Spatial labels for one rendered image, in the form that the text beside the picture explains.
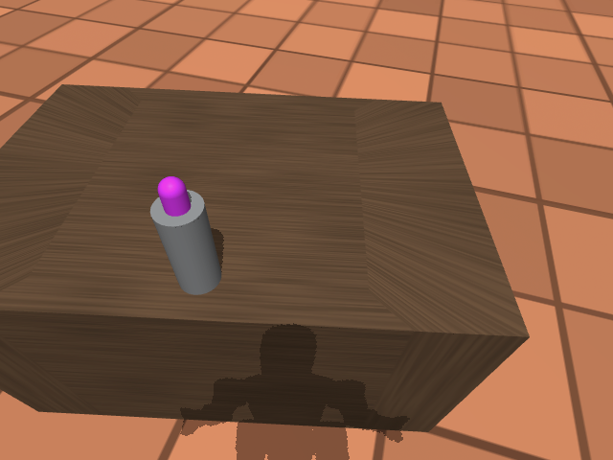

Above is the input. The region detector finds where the bottle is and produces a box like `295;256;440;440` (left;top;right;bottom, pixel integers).
150;176;221;295

